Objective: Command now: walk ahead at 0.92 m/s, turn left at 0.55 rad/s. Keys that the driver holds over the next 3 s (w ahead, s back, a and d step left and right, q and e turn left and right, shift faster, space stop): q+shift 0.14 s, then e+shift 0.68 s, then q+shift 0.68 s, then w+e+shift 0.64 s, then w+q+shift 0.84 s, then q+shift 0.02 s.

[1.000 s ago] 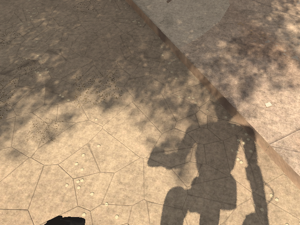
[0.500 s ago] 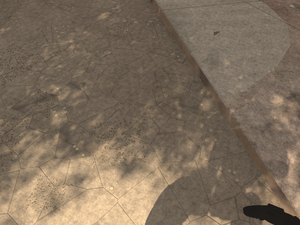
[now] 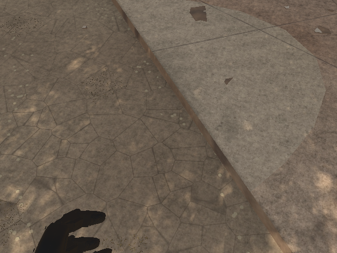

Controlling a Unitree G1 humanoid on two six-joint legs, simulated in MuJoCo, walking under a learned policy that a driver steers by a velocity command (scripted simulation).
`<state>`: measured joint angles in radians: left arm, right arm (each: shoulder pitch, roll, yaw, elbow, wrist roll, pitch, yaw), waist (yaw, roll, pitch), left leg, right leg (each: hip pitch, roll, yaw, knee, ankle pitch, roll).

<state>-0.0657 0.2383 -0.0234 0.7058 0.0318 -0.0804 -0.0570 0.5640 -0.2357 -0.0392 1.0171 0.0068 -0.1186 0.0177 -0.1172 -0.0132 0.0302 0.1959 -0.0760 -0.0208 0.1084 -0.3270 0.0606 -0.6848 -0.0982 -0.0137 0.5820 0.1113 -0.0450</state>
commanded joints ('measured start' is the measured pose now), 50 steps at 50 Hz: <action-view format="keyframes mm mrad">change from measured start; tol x32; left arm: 1 66 140 42 -32 9 -14 28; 4 550 298 92 66 55 -44 77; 50 191 93 70 -45 -8 99 88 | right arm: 1 -69 -233 -45 -69 -7 -7 -13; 50 -279 -129 -43 -222 -17 176 -4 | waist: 1 131 65 9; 5 186 -333 -589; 10 142 -153 -108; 24 95 304 -314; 40 150 149 -118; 43 178 -336 9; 50 99 -86 -56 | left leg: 1 -167 217 -113 150 964 107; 3 -304 138 -103 640 904 50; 5 -764 -54 -43 1385 -274 4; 21 -323 78 -17 394 416 -31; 24 -112 572 -340 374 1151 149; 27 -318 426 -191 233 571 140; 38 -454 447 112 226 219 90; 43 -900 136 170 860 -330 -150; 50 -645 89 -1 916 -12 -87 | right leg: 1 346 109 -45 -60 -77 -20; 5 1233 -512 638 -46 400 -195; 19 372 -73 86 -234 268 -84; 24 197 191 12 525 -820 13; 40 481 85 -105 62 -457 0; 43 479 -318 533 -340 -102 -210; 50 531 -128 35 -296 70 -128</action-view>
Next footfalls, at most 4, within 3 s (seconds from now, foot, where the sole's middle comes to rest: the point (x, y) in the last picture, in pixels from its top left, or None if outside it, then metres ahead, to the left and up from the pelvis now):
0.06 right None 0.29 -0.13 -0.77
0.44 left None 0.46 0.11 -0.77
0.84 right None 0.33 -0.11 -0.77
1.36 left None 0.32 0.09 -0.77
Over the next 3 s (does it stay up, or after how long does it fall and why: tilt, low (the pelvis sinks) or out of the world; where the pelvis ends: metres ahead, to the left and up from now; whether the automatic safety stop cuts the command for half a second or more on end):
stays up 1.37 -0.30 0.05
